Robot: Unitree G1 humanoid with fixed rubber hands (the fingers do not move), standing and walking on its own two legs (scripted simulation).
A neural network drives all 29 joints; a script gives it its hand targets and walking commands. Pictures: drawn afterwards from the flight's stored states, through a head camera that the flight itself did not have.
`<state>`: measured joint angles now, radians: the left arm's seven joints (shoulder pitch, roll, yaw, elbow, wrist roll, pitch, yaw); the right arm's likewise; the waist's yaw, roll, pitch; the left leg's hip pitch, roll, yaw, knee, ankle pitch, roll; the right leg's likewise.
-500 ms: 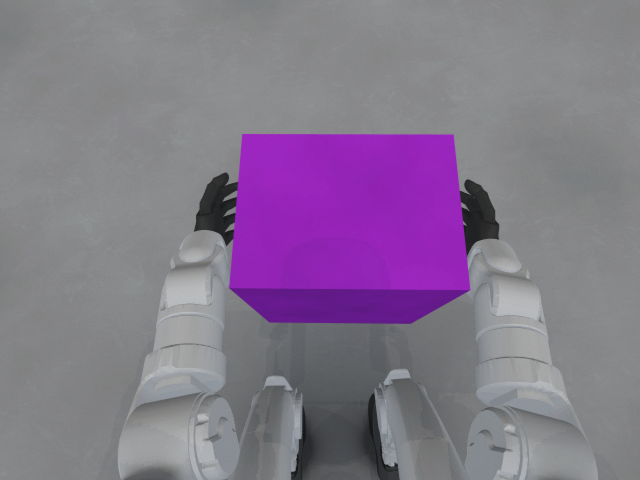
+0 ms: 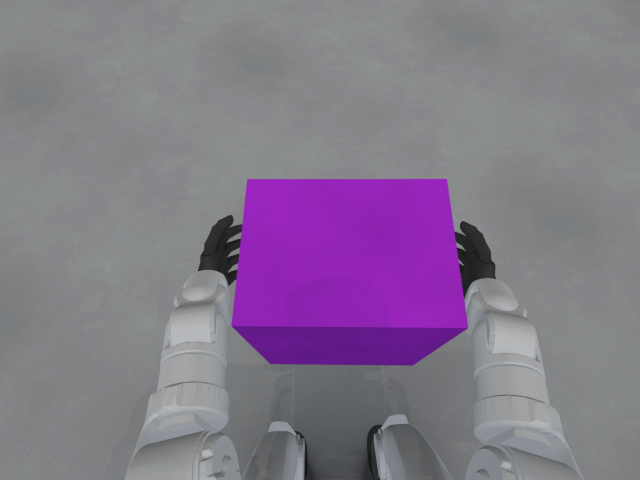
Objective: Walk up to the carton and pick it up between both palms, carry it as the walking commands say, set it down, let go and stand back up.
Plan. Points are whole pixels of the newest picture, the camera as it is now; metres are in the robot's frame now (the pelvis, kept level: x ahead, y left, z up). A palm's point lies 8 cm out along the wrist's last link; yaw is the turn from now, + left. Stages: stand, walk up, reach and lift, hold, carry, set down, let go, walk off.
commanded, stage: reach and lift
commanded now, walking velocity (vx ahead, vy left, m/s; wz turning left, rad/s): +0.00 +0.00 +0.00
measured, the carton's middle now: (343, 287) +0.38 -0.02 -0.11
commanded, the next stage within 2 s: none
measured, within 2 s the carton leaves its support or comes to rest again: neither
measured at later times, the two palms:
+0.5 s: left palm (196, 270) +0.36 +0.16 +0.03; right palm (501, 279) +0.33 -0.18 +0.03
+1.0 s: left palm (169, 267) +0.34 +0.16 +0.09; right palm (531, 277) +0.31 -0.18 +0.09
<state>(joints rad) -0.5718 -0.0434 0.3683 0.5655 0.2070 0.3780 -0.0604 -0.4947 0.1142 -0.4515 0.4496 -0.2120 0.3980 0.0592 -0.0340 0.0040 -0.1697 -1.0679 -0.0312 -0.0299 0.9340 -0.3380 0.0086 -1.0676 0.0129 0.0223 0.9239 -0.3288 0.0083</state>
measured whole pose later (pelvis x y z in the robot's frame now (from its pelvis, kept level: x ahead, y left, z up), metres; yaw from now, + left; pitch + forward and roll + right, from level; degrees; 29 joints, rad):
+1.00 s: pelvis +0.03 +0.00 +0.07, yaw +0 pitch +1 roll +0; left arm -0.31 -0.08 0.27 0.36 0.22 0.59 -0.09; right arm -0.24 0.14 -0.33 0.25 -0.23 0.61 0.08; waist -0.03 0.00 -0.03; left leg -0.22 -0.03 -0.03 0.40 -0.19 0.02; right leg -0.22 0.00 0.04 0.37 -0.17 0.01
